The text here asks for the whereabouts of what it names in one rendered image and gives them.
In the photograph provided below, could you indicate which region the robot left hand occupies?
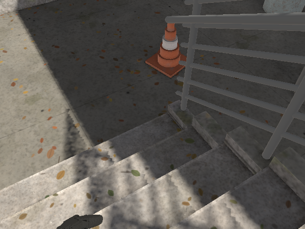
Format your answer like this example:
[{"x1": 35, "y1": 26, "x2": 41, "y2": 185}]
[{"x1": 56, "y1": 215, "x2": 103, "y2": 229}]

